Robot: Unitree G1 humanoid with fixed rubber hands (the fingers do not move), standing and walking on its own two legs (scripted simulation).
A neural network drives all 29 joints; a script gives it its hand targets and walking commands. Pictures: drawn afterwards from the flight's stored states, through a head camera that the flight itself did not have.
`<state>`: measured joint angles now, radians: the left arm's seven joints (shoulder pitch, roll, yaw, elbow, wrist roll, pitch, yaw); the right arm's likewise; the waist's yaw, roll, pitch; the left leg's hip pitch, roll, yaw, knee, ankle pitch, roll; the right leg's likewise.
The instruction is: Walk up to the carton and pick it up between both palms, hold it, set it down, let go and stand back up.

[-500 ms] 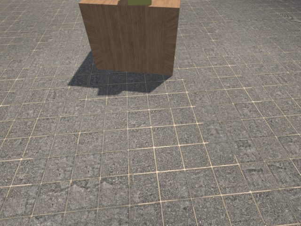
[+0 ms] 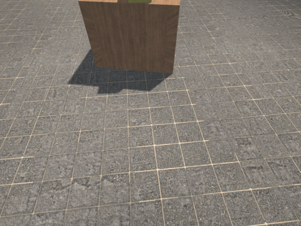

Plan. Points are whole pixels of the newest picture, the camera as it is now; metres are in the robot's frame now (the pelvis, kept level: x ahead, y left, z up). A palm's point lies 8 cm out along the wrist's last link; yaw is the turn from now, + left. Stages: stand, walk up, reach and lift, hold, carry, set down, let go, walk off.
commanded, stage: stand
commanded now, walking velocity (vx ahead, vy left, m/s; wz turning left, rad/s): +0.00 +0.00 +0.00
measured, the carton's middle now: out of the picture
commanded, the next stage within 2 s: walk up in 0.66 s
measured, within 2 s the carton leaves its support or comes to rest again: neither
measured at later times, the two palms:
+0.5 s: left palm out of the picture -0.03 +0.20 -0.15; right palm out of the picture -0.03 -0.20 -0.15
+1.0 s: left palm out of the picture +0.00 +0.22 -0.14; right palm out of the picture -0.03 -0.23 -0.14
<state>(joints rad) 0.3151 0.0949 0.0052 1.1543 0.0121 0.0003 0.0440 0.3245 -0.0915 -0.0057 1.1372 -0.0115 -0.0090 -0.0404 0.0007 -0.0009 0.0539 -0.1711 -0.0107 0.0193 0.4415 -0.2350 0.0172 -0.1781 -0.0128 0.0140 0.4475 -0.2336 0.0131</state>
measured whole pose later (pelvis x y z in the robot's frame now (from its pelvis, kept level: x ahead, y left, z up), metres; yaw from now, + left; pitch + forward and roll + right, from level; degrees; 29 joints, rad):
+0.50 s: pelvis +0.00 +0.00 +0.00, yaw +0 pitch -2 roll +0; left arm 0.33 0.09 0.00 1.16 0.01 0.00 0.04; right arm 0.33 -0.10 -0.01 1.14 -0.01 -0.01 -0.04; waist 0.00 0.00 0.03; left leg -0.18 -0.01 0.02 0.45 -0.24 0.02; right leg -0.18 -0.01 0.01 0.45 -0.24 0.02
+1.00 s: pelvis +0.02 -0.01 +0.00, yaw -1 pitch +0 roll +0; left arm 0.36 0.16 0.02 1.09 0.06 -0.01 0.00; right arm 0.39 -0.14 -0.04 1.11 -0.04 -0.04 -0.03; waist -0.03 0.00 -0.01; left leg -0.18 0.00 0.03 0.48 -0.40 0.07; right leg -0.35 -0.01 -0.04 0.78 -0.52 0.01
